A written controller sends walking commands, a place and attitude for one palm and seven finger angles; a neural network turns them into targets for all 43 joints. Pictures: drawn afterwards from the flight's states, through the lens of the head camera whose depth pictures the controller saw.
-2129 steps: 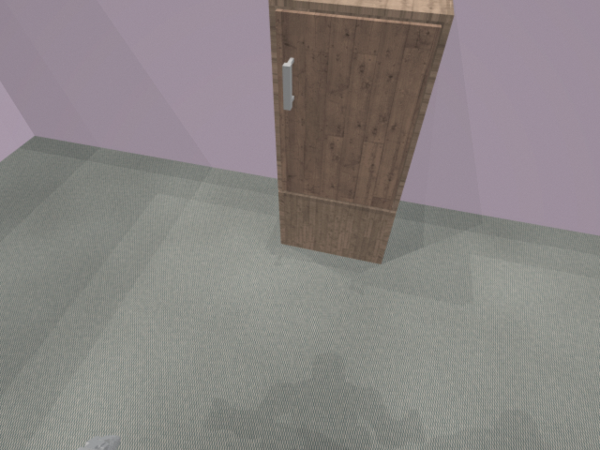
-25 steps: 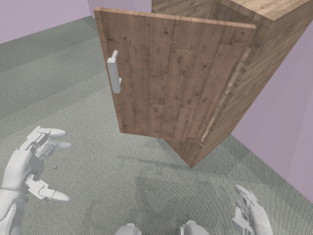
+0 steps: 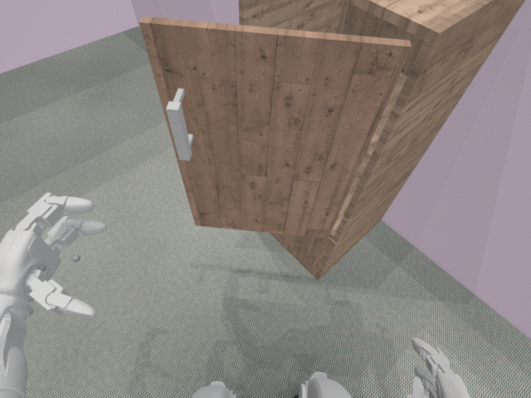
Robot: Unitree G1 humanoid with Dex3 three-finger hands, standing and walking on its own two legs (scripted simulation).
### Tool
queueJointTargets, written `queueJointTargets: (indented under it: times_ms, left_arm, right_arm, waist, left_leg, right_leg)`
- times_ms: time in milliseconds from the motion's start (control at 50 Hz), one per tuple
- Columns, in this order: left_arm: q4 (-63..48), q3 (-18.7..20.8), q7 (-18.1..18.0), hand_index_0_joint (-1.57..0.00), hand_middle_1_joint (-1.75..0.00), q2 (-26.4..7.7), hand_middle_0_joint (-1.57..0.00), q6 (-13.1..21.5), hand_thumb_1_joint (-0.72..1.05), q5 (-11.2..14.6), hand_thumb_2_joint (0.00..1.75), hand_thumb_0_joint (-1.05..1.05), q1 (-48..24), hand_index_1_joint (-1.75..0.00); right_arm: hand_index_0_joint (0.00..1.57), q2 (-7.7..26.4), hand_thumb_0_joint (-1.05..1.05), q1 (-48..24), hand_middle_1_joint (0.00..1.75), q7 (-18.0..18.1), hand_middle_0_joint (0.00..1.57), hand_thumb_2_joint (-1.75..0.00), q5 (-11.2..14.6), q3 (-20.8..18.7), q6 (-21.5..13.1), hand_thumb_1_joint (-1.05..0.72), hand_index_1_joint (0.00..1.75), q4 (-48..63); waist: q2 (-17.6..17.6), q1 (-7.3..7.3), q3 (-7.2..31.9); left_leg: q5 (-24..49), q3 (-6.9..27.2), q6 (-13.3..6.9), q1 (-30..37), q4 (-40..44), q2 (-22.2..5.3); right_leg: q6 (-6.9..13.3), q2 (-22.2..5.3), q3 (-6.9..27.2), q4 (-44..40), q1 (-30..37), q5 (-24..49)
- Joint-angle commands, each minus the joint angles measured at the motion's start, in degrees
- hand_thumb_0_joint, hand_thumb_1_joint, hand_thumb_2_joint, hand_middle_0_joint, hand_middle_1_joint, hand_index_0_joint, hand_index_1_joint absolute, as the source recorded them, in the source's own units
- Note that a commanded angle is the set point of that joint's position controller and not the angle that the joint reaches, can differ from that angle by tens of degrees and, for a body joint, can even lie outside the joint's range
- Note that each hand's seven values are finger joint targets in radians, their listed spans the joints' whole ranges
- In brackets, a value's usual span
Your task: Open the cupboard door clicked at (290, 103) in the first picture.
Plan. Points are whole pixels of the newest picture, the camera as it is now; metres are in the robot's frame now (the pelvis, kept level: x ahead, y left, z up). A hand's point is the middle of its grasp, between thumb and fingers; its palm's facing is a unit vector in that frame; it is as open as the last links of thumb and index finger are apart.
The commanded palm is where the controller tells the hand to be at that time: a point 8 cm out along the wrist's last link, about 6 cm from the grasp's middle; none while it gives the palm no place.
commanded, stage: raise the hand with hooked fingers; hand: left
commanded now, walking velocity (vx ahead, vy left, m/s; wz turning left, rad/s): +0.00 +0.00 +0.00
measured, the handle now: (182, 125) +0.56 +0.18 +0.05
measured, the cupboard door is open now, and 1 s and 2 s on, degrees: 43 43 43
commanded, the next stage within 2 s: move the hooked fingers beside the handle in 0.26 s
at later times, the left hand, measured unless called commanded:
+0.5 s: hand (75, 253) +0.29 +0.27 +0.06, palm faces -0.01 -1.00 -0.03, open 14.0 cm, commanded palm +0.28 +0.32 +0.06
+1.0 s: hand (105, 206) +0.37 +0.26 +0.06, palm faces -0.03 -1.00 -0.03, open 14.0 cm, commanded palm +0.36 +0.31 +0.06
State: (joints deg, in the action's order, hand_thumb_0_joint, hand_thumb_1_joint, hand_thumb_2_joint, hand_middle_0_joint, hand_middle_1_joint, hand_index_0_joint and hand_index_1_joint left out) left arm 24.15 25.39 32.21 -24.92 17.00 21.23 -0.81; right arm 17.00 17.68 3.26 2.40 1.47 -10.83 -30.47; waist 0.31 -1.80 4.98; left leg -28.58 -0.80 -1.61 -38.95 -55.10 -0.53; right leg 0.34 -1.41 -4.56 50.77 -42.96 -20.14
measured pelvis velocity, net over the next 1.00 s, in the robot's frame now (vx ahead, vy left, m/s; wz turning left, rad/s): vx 0.00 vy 0.00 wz -0.01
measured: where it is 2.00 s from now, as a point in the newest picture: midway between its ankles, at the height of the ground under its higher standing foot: outside the picture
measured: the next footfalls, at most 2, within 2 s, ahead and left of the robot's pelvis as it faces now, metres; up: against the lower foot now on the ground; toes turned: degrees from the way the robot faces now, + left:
none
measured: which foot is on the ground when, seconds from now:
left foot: down 0.00-1.00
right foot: down 0.00-1.00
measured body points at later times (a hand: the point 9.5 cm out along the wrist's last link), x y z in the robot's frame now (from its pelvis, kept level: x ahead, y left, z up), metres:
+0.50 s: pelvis +0.00 +0.00 +0.00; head +0.07 +0.01 +0.44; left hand +0.29 +0.33 +0.06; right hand +0.16 -0.25 -0.08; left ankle -0.02 +0.10 -0.69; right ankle +0.05 -0.12 -0.69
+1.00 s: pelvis +0.00 +0.00 +0.00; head +0.09 +0.01 +0.44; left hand +0.37 +0.31 +0.06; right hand +0.10 -0.27 -0.10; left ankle -0.02 +0.10 -0.69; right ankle +0.05 -0.12 -0.69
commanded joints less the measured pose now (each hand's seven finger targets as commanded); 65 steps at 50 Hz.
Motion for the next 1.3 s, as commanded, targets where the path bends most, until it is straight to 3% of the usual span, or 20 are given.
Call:
queueJointTargets:
  times_ms: [0,20,160,340,360,400,460,500,620,720,740,800,920,980,1040,1100,1160,1240,1260,1280]
  left_arm:
    - [-12.71,7.1,-0.93,-0.3,-1.2,-16.55,-0.3,4.6,-0.5,1.87,0.3,0.0,-9.92,-1.2]
    - [-12.43,5.99,-0.83,-0.3,-1.2,-15.22,-0.3,4.61,-0.5,1.76,0.3,0.0,-9.95,-1.2]
    - [-11.35,4.91,0.12,-0.3,-1.2,-14.04,-0.3,4.19,-0.5,1.79,0.3,0.0,-9.89,-1.2]
    - [-10.13,5.24,0.37,-0.3,-1.2,-14.58,-0.3,3.73,-0.5,1.68,0.3,0.0,-10.67,-1.2]
    - [-10.74,3.52,0.28,-0.3,-1.2,-13.41,-0.3,3.76,-0.5,1.48,0.3,0.0,-13.66,-1.2]
    - [-8.64,5.27,-0.27,-0.3,-1.2,-16.08,-0.3,3.87,-0.5,1.2,0.3,0.0,-17.36,-1.2]
    - [-7.8,3.21,0.01,-0.3,-1.2,-14.66,-0.3,4.33,-0.5,0.38,0.3,0.0,-20.91,-1.2]
    - [-7.1,2.57,-0.07,-0.3,-1.2,-15.18,-0.3,4.22,-0.5,0.01,0.3,0.0,-23.59,-1.2]
    - [-0.67,5.37,-0.43,-0.3,-1.2,-18.41,-0.3,3.37,-0.5,-0.91,0.3,0.0,-25.6,-1.2]
    - [-1.07,5.06,-0.6,-0.3,-1.2,-18.19,-0.3,4.28,-0.5,-1.18,0.3,0.0,-26.11,-1.2]
    - [-0.45,4.64,-0.71,-0.3,-1.2,-17.89,-0.3,4.27,-0.5,-1.36,0.3,0.0,-26.34,-1.2]
    - [3.58,4.22,-1.23,-0.3,-1.2,-17.76,-0.3,4.06,-0.5,-1.4,0.3,0.0,-30.33,-1.2]
    - [6.78,4.89,-1.39,-0.3,-1.2,-21.04,-0.3,5.88,-0.5,-3.57,0.3,0.0,-38.8,-1.2]
    - [11.47,4.28,-1.39,-0.3,-1.2,-21.08,-0.3,6.55,-0.5,-4.12,0.3,0.0,-42.94,-1.2]
    - [13.25,4.62,-0.95,-0.3,-1.2,-22.55,-0.3,6.88,-0.5,-4.84,0.3,0.0,-45.24,-1.2]
    - [17.16,3.67,-1.06,-0.3,-1.2,-22.2,-0.3,6.68,-0.5,-5.37,0.3,0.0,-47.97,-1.2]
    - [21.63,4.6,-1.38,-0.3,-1.2,-24.56,-0.3,6.71,-0.5,-6.54,0.3,0.0,-52.31,-1.2]
    - [21.34,6.22,-1.46,-0.3,-1.2,-27.1,-0.3,8.11,-0.5,-7.33,0.3,0.0,-53.98,-1.2]
    - [22.49,3.81,-1.31,-0.3,-1.2,-24.86,-0.3,8.06,-0.5,-7.64,0.3,0.0,-55.43,-1.2]
    - [23.14,4.23,-1.57,-0.3,-1.2,-25.14,-0.3,8.09,-0.5,-7.6,0.3,0.0,-56.97,-1.2]
  right_arm:
    - [0.2,8.2,0.0,-0.75,0.3,0.59,0.2,-0.9,-0.11,-3.46,-3.3,-0.9,0.3,7.84]
    - [0.2,7.99,0.0,-0.58,0.3,0.69,0.2,-0.9,0.06,-3.39,-3.16,-0.9,0.3,7.84]
    - [0.2,7.99,0.0,-0.97,0.3,1.08,0.2,-0.9,0.19,-3.34,-3.38,-0.9,0.3,7.51]
    - [0.2,8.03,0.0,-1.31,0.3,1.28,0.2,-0.9,0.17,-3.1,-3.37,-0.9,0.3,7.56]
    - [0.2,7.97,0.0,-1.49,0.3,1.39,0.2,-0.9,0.12,-2.94,-3.35,-0.9,0.3,7.42]
    - [0.2,8.37,0.0,-0.85,0.3,1.81,0.2,-0.9,-0.02,-3.01,-3.2,-0.9,0.3,6.28]
    - [0.2,8.08,0.0,-0.59,0.3,2.11,0.2,-0.9,0.08,-2.94,-2.99,-0.9,0.3,6.01]
    - [0.2,8.35,0.0,-0.23,0.3,2.17,0.2,-0.9,-0.08,-2.88,-2.88,-0.9,0.3,5.57]
    - [0.2,8.51,0.0,0.81,0.3,1.92,0.2,-0.9,-0.11,-2.82,-1.33,-0.9,0.3,5.19]
    - [0.2,8.34,0.0,1.73,0.3,1.29,0.2,-0.9,-0.18,-3.14,-0.32,-0.9,0.3,5.74]
    - [0.2,8.33,0.0,1.81,0.3,1.18,0.2,-0.9,-0.08,-3.18,-0.03,-0.9,0.3,5.74]
    - [0.2,8.81,0.0,2.49,0.3,1.22,0.2,-0.9,-0.09,-3.14,0.75,-0.9,0.3,4.98]
    - [0.2,9.07,0.0,4.24,0.3,1.27,0.2,-0.9,-0.22,-3.33,2.34,-0.9,0.3,3.75]
    - [0.2,9.21,0.0,4.62,0.3,1.31,0.2,-0.9,-0.19,-3.15,3.12,-0.9,0.3,2.99]
    - [0.2,9.21,0.0,5.37,0.3,1.16,0.2,-0.9,-0.31,-3.13,3.9,-0.9,0.3,2.75]
    - [0.2,9.44,0.0,6.32,0.3,1.01,0.2,-0.9,-0.29,-3.13,4.8,-0.9,0.3,2.41]
    - [0.2,9.83,0.0,7.11,0.3,0.92,0.2,-0.9,-0.43,-3.0,5.83,-0.9,0.3,1.81]
    - [0.2,9.88,0.0,8.52,0.3,0.59,0.2,-0.9,-0.72,-3.32,7.0,-0.9,0.3,1.88]
    - [0.2,9.75,0.0,8.43,0.3,0.5,0.2,-0.9,-0.69,-3.09,7.29,-0.9,0.3,1.68]
    - [0.2,9.81,0.0,8.72,0.3,0.43,0.2,-0.9,-0.79,-3.17,7.59,-0.9,0.3,1.32]
  waist:
    - [6.11,1.72,15.5]
    - [4.73,1.2,15.53]
    - [5.16,1.06,15.14]
    - [4.17,1.35,15.37]
    - [4.38,0.49,14.75]
    - [3.18,0.17,13.79]
    - [5.96,-0.2,15.68]
    - [5.49,-0.39,16.11]
    - [3.72,0.21,17.67]
    - [5.61,0.78,21.36]
    - [6.38,0.49,20.69]
    - [3.01,-0.61,16.91]
    - [4.61,-1.45,21.21]
    - [3.4,-2.26,19.31]
    - [7.05,-1.76,22.2]
    - [4.41,-2.68,21.25]
    - [4.36,-3.19,20.84]
    - [6.91,-2.67,26.3]
    - [7.12,-3.5,25.07]
    - [6.01,-3.88,24.01]
  left_leg:
    - [19.49,2.41,1.37,3.6,9.44,0.87]
    - [18.89,2.66,1.32,3.93,9.87,0.76]
    - [18.98,2.79,1.41,4.19,9.78,0.78]
    - [18.54,2.81,1.36,3.63,9.52,0.89]
    - [17.46,2.77,1.27,3.6,9.39,0.87]
    - [16.09,2.83,1.22,2.44,8.86,0.71]
    - [16.42,2.8,1.3,3.75,8.86,0.87]
    - [17.78,3.22,1.4,4.23,8.71,0.68]
    - [18.65,2.51,1.25,2.0,8.55,0.67]
    - [23.36,2.33,1.47,3.79,8.43,0.55]
    - [23.23,2.21,1.49,3.7,8.36,0.48]
    - [19.52,2.28,1.24,0.83,8.38,0.43]
    - [18.97,1.78,0.76,1.24,7.52,0.46]
    - [16.54,2.05,0.62,-0.74,7.46,0.44]
    - [19.65,1.97,0.81,0.9,6.91,0.45]
    - [19.76,2.02,0.53,-0.44,6.32,0.29]
    - [17.15,1.88,0.38,-2.56,5.83,0.32]
    - [22.78,2.1,0.58,0.68,4.79,0.04]
    - [22.42,2.25,0.67,0.57,4.79,-0.02]
    - [21.91,2.35,0.54,-0.16,4.64,-0.15]
  right_leg:
    - [1.55,1.73,2.16,-4.58,14.7,8.83]
    - [1.32,1.92,1.85,-4.71,14.28,8.19]
    - [1.23,1.73,1.72,-4.85,13.72,8.65]
    - [1.29,1.65,1.9,-4.74,14.13,8.69]
    - [1.12,1.66,1.77,-4.7,12.94,7.96]
    - [1.28,1.68,2.22,-4.81,12.64,6.73]
    - [1.22,1.42,2.22,-4.45,11.89,6.97]
    - [1.48,1.47,2.1,-4.06,11.87,7.9]
    - [1.3,1.39,2.66,-3.92,14.16,9.88]
    - [1.32,1.51,2.65,-3.28,15.53,13.68]
    - [1.27,1.6,2.7,-3.36,14.58,13.53]
    - [1.31,1.78,2.63,-3.68,13.03,11.14]
    - [1.17,1.74,3.7,-3.3,13.55,11.48]
    - [1.04,1.69,3.61,-3.4,12.17,9.38]
    - [1.33,1.74,3.69,-2.45,12.16,11.84]
    - [1.28,2.06,3.45,-2.22,11.16,12.16]
    - [1.04,1.93,3.8,-2.18,10.18,10.37]
    - [1.21,2.26,3.76,-0.9,10.76,14.36]
    - [1.13,2.26,3.42,-0.85,9.23,13.63]
    - [1.0,2.27,3.35,-1.06,8.7,13.32]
